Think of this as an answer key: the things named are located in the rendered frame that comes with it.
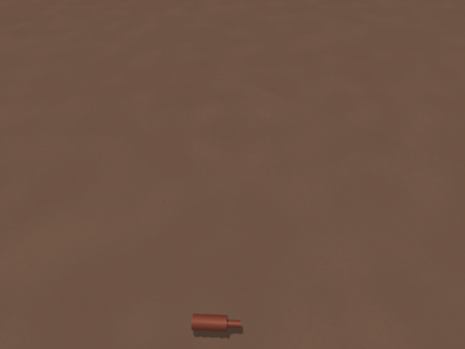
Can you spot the bottle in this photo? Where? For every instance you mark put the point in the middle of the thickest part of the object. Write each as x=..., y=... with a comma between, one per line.
x=208, y=322

